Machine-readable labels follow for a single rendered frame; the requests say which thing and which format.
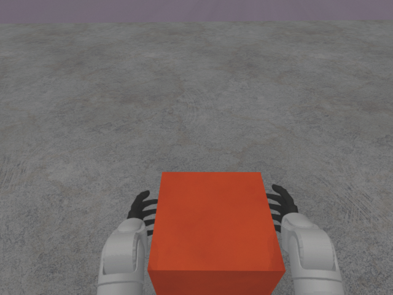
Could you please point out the carton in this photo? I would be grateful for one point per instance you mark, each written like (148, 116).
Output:
(214, 235)

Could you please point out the robot left hand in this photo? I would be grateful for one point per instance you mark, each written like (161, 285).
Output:
(138, 206)

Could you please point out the right robot forearm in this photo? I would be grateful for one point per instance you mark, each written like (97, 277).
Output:
(313, 260)

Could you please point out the left robot forearm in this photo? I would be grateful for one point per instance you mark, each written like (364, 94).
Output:
(121, 270)

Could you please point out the robot right hand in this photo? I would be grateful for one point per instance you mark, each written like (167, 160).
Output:
(286, 202)

